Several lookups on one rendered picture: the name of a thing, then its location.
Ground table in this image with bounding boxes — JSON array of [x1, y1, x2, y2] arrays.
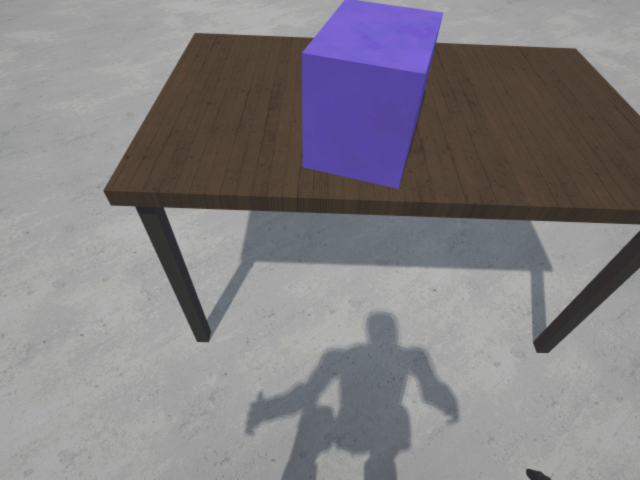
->
[[103, 33, 640, 353]]

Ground carton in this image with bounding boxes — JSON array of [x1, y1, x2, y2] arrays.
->
[[302, 0, 443, 189]]

